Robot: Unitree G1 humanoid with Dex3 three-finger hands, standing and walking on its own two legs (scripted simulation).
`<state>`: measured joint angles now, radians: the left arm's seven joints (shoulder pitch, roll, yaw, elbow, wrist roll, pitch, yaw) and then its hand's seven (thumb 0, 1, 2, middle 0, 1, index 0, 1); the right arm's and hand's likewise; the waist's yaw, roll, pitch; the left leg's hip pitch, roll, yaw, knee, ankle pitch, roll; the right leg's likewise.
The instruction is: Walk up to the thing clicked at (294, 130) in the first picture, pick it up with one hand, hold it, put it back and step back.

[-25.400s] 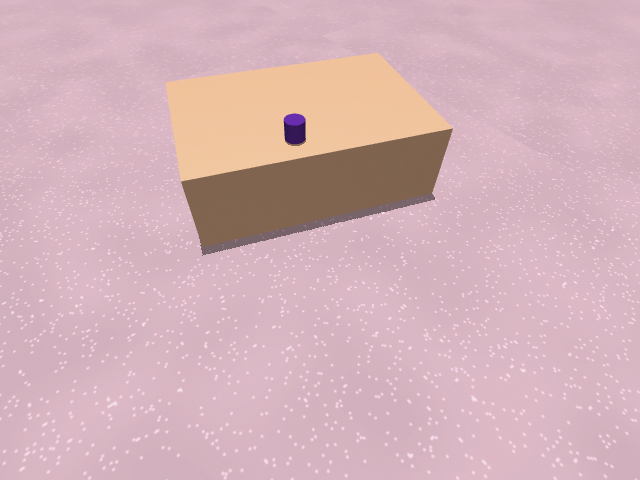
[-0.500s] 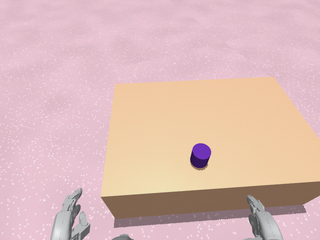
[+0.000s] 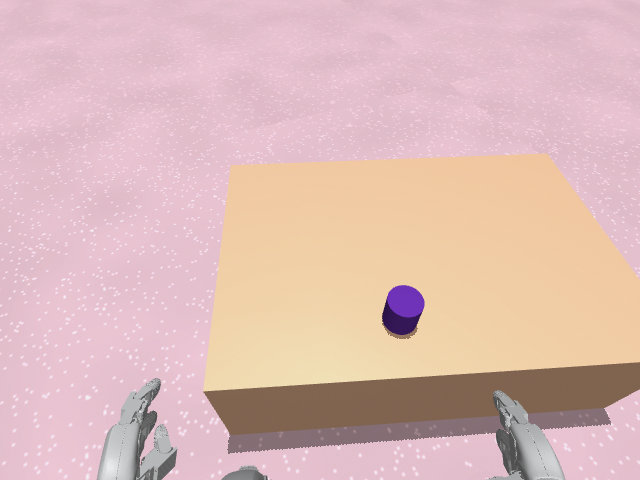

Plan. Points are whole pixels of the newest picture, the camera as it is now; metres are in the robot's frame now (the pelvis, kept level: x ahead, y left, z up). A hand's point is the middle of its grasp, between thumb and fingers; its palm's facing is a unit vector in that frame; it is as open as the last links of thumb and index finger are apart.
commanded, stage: home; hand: right
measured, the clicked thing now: (402, 310) +0.52 -0.19 -0.31
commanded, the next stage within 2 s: stand in 1.20 s
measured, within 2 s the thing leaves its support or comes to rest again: neither
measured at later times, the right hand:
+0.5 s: hand (480, 466) +0.16 -0.18 -0.05, palm faces +0.05 +0.98 -0.20, open 17.3 cm
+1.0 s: hand out of the picture +0.08 -0.24 -0.10, palm faces +0.00 +0.94 -0.34, open 17.3 cm
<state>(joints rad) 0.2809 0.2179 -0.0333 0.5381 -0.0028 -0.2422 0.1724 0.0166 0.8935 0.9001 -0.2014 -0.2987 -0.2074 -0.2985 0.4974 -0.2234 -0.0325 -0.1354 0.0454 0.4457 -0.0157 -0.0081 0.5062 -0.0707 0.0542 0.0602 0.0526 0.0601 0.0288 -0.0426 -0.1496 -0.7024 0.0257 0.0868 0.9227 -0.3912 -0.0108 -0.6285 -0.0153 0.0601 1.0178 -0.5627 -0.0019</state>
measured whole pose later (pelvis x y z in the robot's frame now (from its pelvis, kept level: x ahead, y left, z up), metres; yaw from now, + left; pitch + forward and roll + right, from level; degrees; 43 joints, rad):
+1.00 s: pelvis +0.00 +0.00 +0.04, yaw +0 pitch -1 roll +0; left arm 0.22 0.32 0.04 0.93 0.06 0.00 0.02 0.01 0.90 0.90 -0.20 -0.30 -0.21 -0.30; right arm 0.24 -0.30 -0.03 0.84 -0.05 0.01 -0.02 -0.01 0.51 -0.06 0.05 0.06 0.05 0.06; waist -0.01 0.01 0.04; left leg -0.36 0.07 0.05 0.67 -0.28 -0.02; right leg -0.23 0.03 0.02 0.65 -0.40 -0.01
